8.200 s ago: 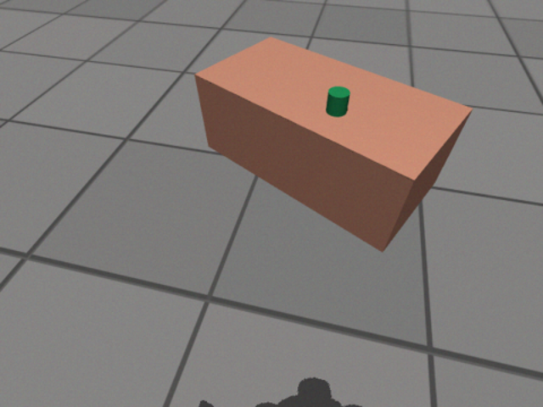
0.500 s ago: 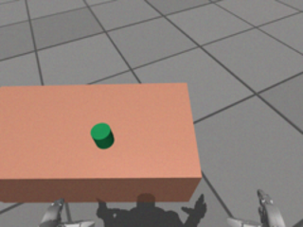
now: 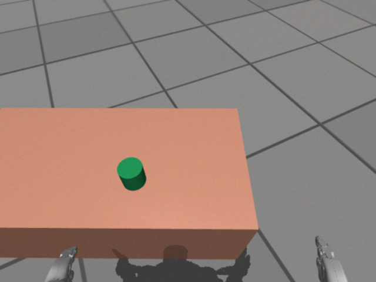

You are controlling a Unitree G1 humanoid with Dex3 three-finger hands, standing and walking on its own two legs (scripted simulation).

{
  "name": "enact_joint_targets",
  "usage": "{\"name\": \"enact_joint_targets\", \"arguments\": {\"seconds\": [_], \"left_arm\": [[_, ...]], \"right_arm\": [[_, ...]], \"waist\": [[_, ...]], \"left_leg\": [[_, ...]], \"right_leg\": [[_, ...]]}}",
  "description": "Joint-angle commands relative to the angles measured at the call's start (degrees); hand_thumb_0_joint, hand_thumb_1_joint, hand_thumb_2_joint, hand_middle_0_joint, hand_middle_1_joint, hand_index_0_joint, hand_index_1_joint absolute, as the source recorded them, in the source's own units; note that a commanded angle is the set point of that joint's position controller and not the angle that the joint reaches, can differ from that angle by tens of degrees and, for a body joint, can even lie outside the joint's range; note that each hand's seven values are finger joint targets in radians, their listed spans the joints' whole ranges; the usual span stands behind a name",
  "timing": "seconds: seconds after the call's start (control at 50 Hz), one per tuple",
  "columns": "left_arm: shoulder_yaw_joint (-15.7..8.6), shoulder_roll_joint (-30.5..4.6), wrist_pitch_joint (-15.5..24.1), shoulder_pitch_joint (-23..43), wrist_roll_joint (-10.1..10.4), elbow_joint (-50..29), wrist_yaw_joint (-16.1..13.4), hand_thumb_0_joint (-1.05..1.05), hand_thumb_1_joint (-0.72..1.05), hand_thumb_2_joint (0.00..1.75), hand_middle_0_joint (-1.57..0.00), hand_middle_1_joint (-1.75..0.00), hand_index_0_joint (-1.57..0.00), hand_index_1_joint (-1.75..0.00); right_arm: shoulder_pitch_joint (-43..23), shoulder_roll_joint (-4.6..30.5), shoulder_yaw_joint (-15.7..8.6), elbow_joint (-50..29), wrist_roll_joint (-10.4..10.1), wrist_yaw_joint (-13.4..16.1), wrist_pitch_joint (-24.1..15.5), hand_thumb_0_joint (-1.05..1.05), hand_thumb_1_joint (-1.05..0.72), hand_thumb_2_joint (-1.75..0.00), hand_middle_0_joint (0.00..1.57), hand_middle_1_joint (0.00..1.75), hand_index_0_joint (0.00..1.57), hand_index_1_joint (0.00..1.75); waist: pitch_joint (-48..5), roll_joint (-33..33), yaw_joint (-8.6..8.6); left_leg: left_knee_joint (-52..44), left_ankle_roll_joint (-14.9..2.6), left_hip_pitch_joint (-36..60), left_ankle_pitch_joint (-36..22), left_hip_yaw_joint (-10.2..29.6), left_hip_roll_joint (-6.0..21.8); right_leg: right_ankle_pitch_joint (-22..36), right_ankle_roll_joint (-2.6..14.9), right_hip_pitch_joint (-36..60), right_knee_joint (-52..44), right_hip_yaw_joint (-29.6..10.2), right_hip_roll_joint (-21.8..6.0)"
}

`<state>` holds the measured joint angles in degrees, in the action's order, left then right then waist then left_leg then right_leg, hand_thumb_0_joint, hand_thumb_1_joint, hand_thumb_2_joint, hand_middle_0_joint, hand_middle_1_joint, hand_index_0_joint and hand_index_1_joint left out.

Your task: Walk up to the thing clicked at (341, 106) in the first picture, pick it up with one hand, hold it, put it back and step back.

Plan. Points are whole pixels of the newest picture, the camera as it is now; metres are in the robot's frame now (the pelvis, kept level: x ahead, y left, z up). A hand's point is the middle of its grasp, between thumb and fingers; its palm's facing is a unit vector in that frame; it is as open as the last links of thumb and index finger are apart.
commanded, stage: go down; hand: left
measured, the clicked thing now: (132, 174) +0.51 +0.24 -0.26
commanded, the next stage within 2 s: none
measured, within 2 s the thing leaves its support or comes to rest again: neither
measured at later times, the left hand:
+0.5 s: hand (71, 280) +0.15 +0.27 -0.08, palm faces +0.18 -0.93 -0.32, open 17.5 cm
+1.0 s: hand (41, 210) +0.27 +0.34 -0.01, palm faces +0.26 -0.95 -0.17, open 17.6 cm
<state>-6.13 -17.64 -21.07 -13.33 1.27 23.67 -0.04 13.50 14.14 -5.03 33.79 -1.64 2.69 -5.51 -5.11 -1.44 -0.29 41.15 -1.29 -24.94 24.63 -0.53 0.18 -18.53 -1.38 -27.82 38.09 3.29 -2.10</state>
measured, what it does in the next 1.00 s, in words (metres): stands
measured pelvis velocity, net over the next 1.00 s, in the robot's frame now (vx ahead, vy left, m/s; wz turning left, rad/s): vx -0.03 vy -0.01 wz -0.01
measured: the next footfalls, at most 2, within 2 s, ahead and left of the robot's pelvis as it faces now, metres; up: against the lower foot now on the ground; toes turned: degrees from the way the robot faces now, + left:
none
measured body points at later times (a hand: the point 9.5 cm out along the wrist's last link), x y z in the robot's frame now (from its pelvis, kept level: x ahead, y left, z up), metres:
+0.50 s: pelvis +0.00 -0.01 -0.01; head +0.02 +0.00 +0.44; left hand +0.14 +0.31 -0.06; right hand +0.16 -0.26 -0.06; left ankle -0.04 +0.10 -0.72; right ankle +0.00 -0.14 -0.72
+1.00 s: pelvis -0.03 -0.01 -0.02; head +0.02 +0.01 +0.43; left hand +0.26 +0.39 +0.00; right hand +0.11 -0.27 -0.08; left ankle -0.04 +0.10 -0.72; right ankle +0.00 -0.14 -0.72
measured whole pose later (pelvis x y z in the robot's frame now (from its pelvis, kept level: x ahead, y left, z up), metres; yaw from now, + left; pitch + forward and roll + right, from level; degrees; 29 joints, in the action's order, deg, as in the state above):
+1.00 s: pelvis -0.03 -0.01 -0.02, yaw +0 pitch +11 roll -2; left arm -26.7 -36.2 -4.3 13.8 7.3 47.5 18.6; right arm 20.8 14.9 0.0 23.9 -2.3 3.8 -11.3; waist -5.4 0.2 -2.5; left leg 50.5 -0.9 -35.5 25.9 -0.3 0.9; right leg -19.3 -0.6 -38.1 46.6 3.3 -1.6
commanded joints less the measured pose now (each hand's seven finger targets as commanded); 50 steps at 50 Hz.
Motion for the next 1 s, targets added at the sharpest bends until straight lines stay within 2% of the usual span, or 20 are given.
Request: {"name": "enact_joint_targets", "arguments": {"seconds": [0.0, 0.02, 0.06, 0.16, 0.24, 0.34, 0.36, 0.38, 0.44, 0.52, 0.58, 0.66, 0.7, 0.74, 0.76, 0.82, 0.86, 0.92, 0.96, 0.98], "left_arm": [[-4.3, -9.2, 0.2, 0.9, -0.6, -9.8, 0.3, 0.00, -0.61, 0.02, -0.10, -0.07, -0.10, -0.07], [-5.0, -10.2, 0.1, 0.3, -0.7, -11.6, 0.4, 0.00, -0.61, 0.03, -0.10, -0.06, -0.09, -0.07], [-5.2, -10.4, -0.3, 1.8, -0.5, -13.6, 0.7, 0.00, -0.61, 0.02, -0.10, -0.05, -0.09, -0.06], [-6.9, -11.2, 0.3, 2.0, -0.3, -15.2, 0.5, 0.00, -0.61, 0.04, -0.09, -0.06, -0.09, -0.07], [-9.0, -12.4, 0.3, -1.9, -0.3, -15.4, 0.4, 0.00, -0.61, 0.04, -0.10, -0.07, -0.09, -0.08], [-10.8, -13.7, 0.7, -3.3, 0.3, -15.4, 1.1, 0.00, -0.61, 0.06, -0.09, -0.08, -0.09, -0.09], [-10.5, -14.2, 1.5, 0.5, 0.8, -19.4, 1.6, 0.00, -0.61, 0.05, -0.10, -0.08, -0.09, -0.09], [-12.2, -14.9, 1.2, -3.4, 0.6, -15.3, 1.6, 0.00, -0.61, 0.06, -0.09, -0.08, -0.09, -0.09], [-12.8, -15.8, 1.9, -2.3, 1.1, -17.7, 2.8, 0.00, -0.61, 0.06, -0.09, -0.07, -0.08, -0.08], [-13.3, -18.1, 3.5, 5.6, 1.7, -18.5, 4.7, 0.00, -0.61, 0.06, -0.09, -0.08, -0.09, -0.09], [-17.3, -23.2, 5.9, 12.5, 2.2, -18.1, 5.4, 0.00, -0.61, 0.06, -0.08, -0.07, -0.07, -0.08], [-21.3, -28.0, 9.4, 19.8, 3.5, -12.3, 7.4, 0.00, -0.61, 0.07, -0.07, -0.07, -0.07, -0.08], [-21.8, -29.1, 10.8, 23.3, 4.2, -8.5, 9.2, 0.00, -0.61, 0.07, -0.07, -0.08, -0.07, -0.08], [-20.4, -27.8, 12.0, 25.6, 4.5, -2.2, 11.5, 0.00, -0.61, 0.07, -0.07, -0.07, -0.07, -0.07], [-21.4, -29.3, 12.7, 28.1, 5.1, -0.5, 12.5, 0.00, -0.61, 0.06, -0.07, -0.06, -0.07, -0.07], [-22.6, -32.2, 15.1, 31.9, 6.2, 7.4, 15.6, 0.00, -0.61, 0.05, -0.07, -0.06, -0.07, -0.06], [-22.9, -33.1, 16.8, 32.1, 6.3, 13.6, 17.5, 0.00, -0.61, 0.06, -0.06, -0.06, -0.07, -0.06], [-26.7, -39.4, 20.3, 37.6, 6.5, 15.1, 18.9, 0.00, -0.61, 0.06, -0.06, -0.06, -0.06, -0.06], [-28.0, -40.7, 22.4, 39.1, 6.4, 17.9, 19.5, 0.00, -0.58, 0.08, -0.05, -0.07, -0.06, -0.07], [-27.9, -40.6, 23.4, 39.5, 6.4, 21.0, 20.0, 0.00, -0.57, 0.09, -0.05, -0.07, -0.06, -0.07]], "right_arm": [[1.9, 10.0, -4.8, -8.6, -0.4, 0.4, -2.9, 0.00, 0.53, -0.04, 0.05, 0.05, 0.05, 0.05], [1.6, 9.7, -4.6, -9.9, -0.4, 0.3, -2.9, 0.00, 0.53, -0.04, 0.05, 0.05, 0.05, 0.05], [1.1, 10.0, -4.7, -12.0, -0.4, -0.1, -3.0, 0.00, 0.53, -0.04, 0.05, 0.05, 0.05, 0.05], [-0.5, 8.7, -3.6, -15.2, -0.3, 0.0, -3.7, 0.00, 0.54, -0.04, 0.05, 0.05, 0.05, 0.05], [2.8, 7.7, -2.7, -16.2, -0.2, 0.3, -3.4, 0.00, 0.54, -0.04, 0.05, 0.05, 0.05, 0.05], [4.9, 6.9, -1.5, -19.3, -0.4, 0.8, -3.1, 0.00, 0.54, -0.04, 0.05, 0.05, 0.05, 0.05], [4.0, 7.1, -1.9, -21.5, -0.6, 1.2, -3.5, 0.00, 0.54, -0.04, 0.05, 0.05, 0.05, 0.05], [5.2, 7.1, -1.5, -21.0, -0.5, 1.3, -3.4, 0.00, 0.54, -0.04, 0.05, 0.05, 0.05, 0.05], [7.5, 5.9, -0.2, -22.5, -0.6, 1.6, -3.5, 0.00, 0.55, -0.04, 0.05, 0.05, 0.05, 0.05], [8.1, 5.7, 0.8, -24.6, -0.9, 2.1, -4.5, 0.00, 0.55, -0.04, 0.05, 0.05, 0.05, 0.05], [8.6, 6.5, -0.6, -24.3, -1.1, 3.1, -5.6, 0.00, 0.55, -0.04, 0.05, 0.05, 0.05, 0.05], [9.3, 7.1, -1.1, -21.5, -1.1, 3.4, -7.4, 0.00, 0.54, -0.04, 0.05, 0.05, 0.05, 0.05], [7.7, 7.8, -1.0, -21.6, -1.1, 3.3, -8.3, 0.00, 0.54, -0.04, 0.05, 0.05, 0.05, 0.05], [7.8, 6.2, 1.0, -19.6, -1.1, 2.9, -8.4, 0.00, 0.55, -0.04, 0.05, 0.05, 0.05, 0.05], [7.0, 7.0, 0.4, -19.4, -1.1, 2.9, -8.6, 0.00, 0.55, -0.04, 0.05, 0.05, 0.05, 0.05], [5.1, 6.9, 2.0, -18.9, -1.2, 2.2, -9.3, 0.00, 0.56, -0.04, 0.05, 0.05, 0.05, 0.05], [4.6, 8.7, 1.1, -18.7, -1.1, 2.0, -9.6, 0.00, 0.56, -0.04, 0.05, 0.05, 0.05, 0.05], [5.1, 10.2, -0.1, -19.8, -1.0, 2.0, -9.6, 0.00, 0.56, -0.04, 0.05, 0.05, 0.05, 0.05], [5.5, 9.0, 1.2, -18.5, -0.9, 1.7, -9.1, 0.00, 0.56, -0.04, 0.05, 0.05, 0.05, 0.05], [5.6, 9.8, 0.4, -19.0, -0.8, 1.8, -9.0, 0.00, 0.56, -0.04, 0.05, 0.05, 0.05, 0.05]], "waist": [[-6.0, -2.5, -1.10], [-8.1, -2.6, -0.20], [-9.6, -2.4, -0.68], [-9.1, -1.8, -0.01], [-10.7, -2.3, 0.65], [-9.0, -1.9, 0.10], [-9.1, -2.0, -0.30], [-8.9, -1.1, 0.13], [-7.8, -1.8, -0.19], [-5.9, -3.5, -1.74], [-5.6, -3.2, -2.30], [-6.8, -4.8, -2.58], [-8.2, -5.3, -2.23], [-8.3, -6.6, -2.16], [-9.5, -6.5, -1.89], [-9.6, -6.3, -0.55], [-10.1, -4.6, -0.21], [-14.7, -4.1, 0.27], [-15.0, -4.7, 0.88], [-14.9, -3.1, -0.20]], "left_leg": [[-6.0, 3.18, 1.9, -27.5, 2.5, 1.2], [-5.4, 3.19, 2.9, -30.4, 2.6, 1.2], [-4.6, 3.23, 3.3, -32.5, 2.8, 1.5], [-4.3, 2.72, 0.7, -26.4, 2.7, 0.8], [-3.3, 2.32, 0.4, -25.7, 1.9, 0.0], [-3.0, 2.02, -1.1, -23.5, 1.6, -0.3], [-2.8, 1.88, -1.2, -22.4, 1.6, -0.4], [-2.7, 1.78, -1.5, -22.6, 1.6, -0.4], [-2.5, 1.30, -2.2, -19.1, 1.1, -1.0], [-2.6, 1.30, -2.2, -16.7, 1.4, -0.8], [-2.3, 0.83, -2.8, -13.1, 1.6, -0.9], [-1.2, 0.79, -3.7, -12.1, 1.8, -0.8], [-1.3, 0.98, -3.6, -12.3, 2.3, -0.6], [-1.0, 1.21, -4.0, -13.6, 2.4, -0.3], [-0.6, 1.16, -4.3, -14.0, 2.5, -0.3], [-0.3, 1.17, -6.4, -13.9, 2.8, -0.2], [-1.0, 1.28, -7.3, -13.0, 3.5, 0.4], [0.2, 1.24, -6.4, -15.5, 3.0, 0.3], [0.9, 1.49, -7.0, -18.2, 2.9, 0.2], [1.7, 1.39, -7.6, -18.1, 2.9, 0.3]], "right_leg": [[15.6, 2.86, 6.7, -1.4, 0.8, 2.0], [16.8, 3.02, 7.4, -1.0, 0.9, 2.0], [17.3, 2.73, 7.3, -0.7, 0.7, 2.0], [15.4, 2.78, 7.9, -0.7, 0.4, 1.7], [16.7, 2.77, 9.0, -0.2, 0.4, 1.5], [15.7, 2.64, 8.0, 0.0, 0.3, 1.4], [14.8, 2.56, 7.6, -0.3, 0.2, 1.2], [15.2, 2.51, 7.9, -0.1, 0.4, 1.3], [13.2, 2.23, 6.7, -0.6, 0.2, 0.9], [11.0, 2.20, 4.3, -0.3, 0.0, 1.1], [8.7, 1.93, 2.8, -0.5, -0.4, 0.7], [7.9, 2.14, 1.9, 0.9, -0.6, 0.7], [7.7, 2.27, 2.5, 1.5, -0.4, 0.9], [8.2, 2.67, 1.0, 2.5, -0.4, 1.0], [8.4, 2.68, 1.0, 2.6, -0.4, 1.0], [7.5, 2.87, 0.4, 3.2, -0.2, 1.3], [5.8, 3.13, -0.2, 3.8, 0.2, 1.9], [8.1, 2.99, 1.2, 4.1, -0.3, 1.8], [9.9, 3.15, 1.1, 5.0, -0.4, 1.8], [9.9, 3.11, 0.3, 5.1, -0.5, 1.8]]}}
